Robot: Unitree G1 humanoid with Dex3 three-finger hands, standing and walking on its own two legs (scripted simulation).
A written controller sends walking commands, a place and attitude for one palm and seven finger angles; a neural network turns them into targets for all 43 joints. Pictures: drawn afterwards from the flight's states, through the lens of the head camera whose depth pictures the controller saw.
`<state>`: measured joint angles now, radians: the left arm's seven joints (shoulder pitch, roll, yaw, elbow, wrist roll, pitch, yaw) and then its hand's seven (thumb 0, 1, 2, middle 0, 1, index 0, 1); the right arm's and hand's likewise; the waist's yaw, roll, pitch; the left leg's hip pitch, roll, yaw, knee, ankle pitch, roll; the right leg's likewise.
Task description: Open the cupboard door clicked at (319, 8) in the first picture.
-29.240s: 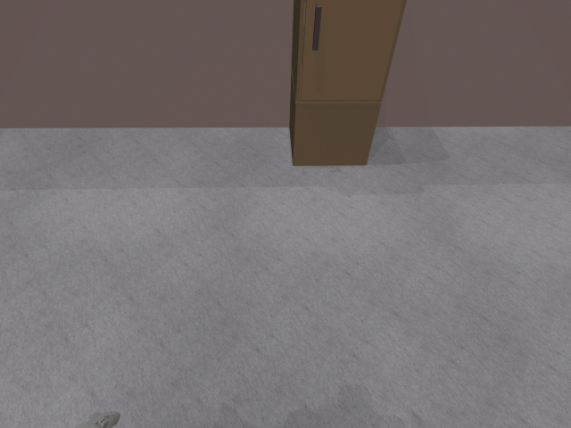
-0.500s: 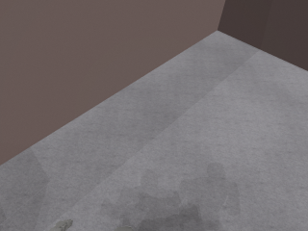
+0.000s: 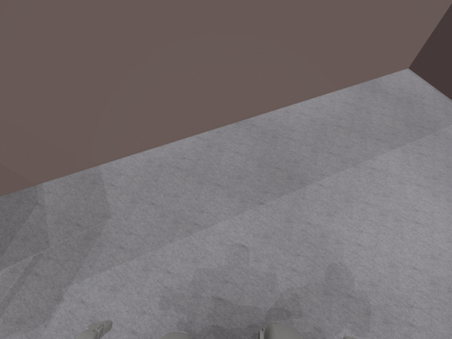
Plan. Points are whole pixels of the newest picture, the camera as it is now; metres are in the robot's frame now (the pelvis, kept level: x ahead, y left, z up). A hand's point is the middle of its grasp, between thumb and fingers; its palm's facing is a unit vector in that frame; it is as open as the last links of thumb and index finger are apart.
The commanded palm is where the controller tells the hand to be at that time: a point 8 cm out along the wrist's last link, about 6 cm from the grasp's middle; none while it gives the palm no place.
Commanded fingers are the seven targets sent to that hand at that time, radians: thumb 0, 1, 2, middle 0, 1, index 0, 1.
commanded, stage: turn to face it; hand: left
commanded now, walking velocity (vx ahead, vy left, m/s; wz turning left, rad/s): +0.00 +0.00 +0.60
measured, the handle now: out of the picture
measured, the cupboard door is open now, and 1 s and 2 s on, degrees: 48 48 48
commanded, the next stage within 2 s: none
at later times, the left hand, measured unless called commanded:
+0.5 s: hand out of the picture +0.00 +0.20 -0.18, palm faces +0.33 -0.92 -0.22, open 7.4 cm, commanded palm none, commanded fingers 0.00 0.90 0.90 -0.20 -0.30 -0.20 -0.30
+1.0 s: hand out of the picture -0.03 +0.14 -0.16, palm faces +0.57 -0.78 -0.24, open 7.4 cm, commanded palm none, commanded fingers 0.00 0.90 0.90 -0.20 -0.30 -0.20 -0.30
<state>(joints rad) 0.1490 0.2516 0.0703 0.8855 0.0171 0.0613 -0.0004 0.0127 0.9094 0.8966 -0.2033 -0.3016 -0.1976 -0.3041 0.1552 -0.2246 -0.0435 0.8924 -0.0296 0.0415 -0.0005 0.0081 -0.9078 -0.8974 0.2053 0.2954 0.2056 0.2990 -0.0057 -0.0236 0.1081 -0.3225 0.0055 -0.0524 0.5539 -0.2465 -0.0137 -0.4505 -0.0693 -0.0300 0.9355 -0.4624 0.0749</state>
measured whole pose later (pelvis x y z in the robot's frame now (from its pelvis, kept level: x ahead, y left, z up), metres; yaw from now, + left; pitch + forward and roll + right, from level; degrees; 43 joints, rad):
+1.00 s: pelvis +0.02 -0.06 +0.01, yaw +37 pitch +0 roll +2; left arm 0.20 0.20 0.04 0.87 0.03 0.02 0.01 0.01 0.91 0.90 -0.21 -0.30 -0.20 -0.30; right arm 0.12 -0.26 -0.07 0.91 -0.01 0.08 0.03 0.01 -0.91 -0.90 0.20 0.29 0.20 0.30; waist -0.01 -0.04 0.12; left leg -0.42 0.01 0.06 0.88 -0.44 -0.06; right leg -0.20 -0.13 -0.16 0.53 -0.32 0.02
